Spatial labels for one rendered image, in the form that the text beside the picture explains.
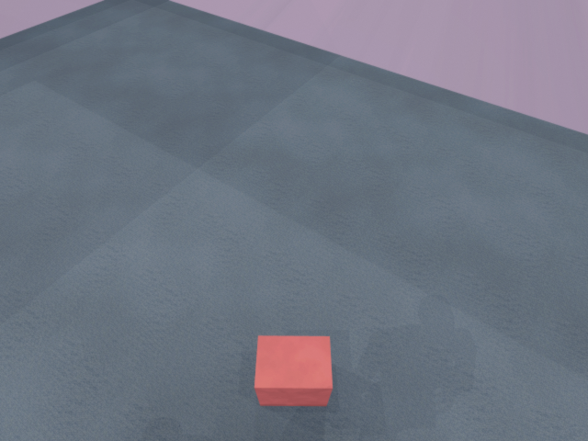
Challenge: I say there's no carton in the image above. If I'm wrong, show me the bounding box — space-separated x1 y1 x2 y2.
254 335 333 406

